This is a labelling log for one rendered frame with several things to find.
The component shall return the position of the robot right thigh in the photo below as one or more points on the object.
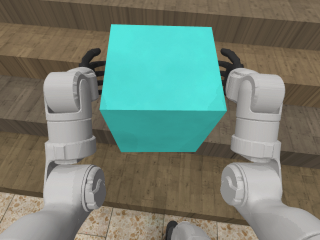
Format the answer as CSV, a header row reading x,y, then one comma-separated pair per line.
x,y
189,232

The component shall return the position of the robot left hand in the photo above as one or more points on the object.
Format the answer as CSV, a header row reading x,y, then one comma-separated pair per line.
x,y
85,62

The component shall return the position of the right robot shin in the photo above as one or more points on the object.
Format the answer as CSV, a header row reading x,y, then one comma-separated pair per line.
x,y
183,222

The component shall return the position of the right robot forearm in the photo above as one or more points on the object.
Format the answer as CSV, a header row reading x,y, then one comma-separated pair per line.
x,y
259,98

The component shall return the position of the robot right hand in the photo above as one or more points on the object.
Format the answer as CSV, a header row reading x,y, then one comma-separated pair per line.
x,y
229,67

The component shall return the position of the robot left upper arm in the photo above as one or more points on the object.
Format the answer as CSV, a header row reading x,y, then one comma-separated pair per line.
x,y
71,193

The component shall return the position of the carton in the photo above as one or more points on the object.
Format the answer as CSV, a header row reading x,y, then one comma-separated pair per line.
x,y
162,89

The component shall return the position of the robot right upper arm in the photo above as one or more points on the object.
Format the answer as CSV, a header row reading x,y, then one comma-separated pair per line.
x,y
255,190

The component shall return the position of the left robot forearm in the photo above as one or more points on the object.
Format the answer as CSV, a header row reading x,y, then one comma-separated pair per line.
x,y
68,98

